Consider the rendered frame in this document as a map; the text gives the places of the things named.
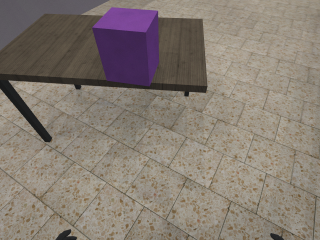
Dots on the carton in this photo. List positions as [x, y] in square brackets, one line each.
[128, 44]

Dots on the left robot hand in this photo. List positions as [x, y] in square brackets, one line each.
[64, 236]

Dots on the table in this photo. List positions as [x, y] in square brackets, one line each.
[61, 49]

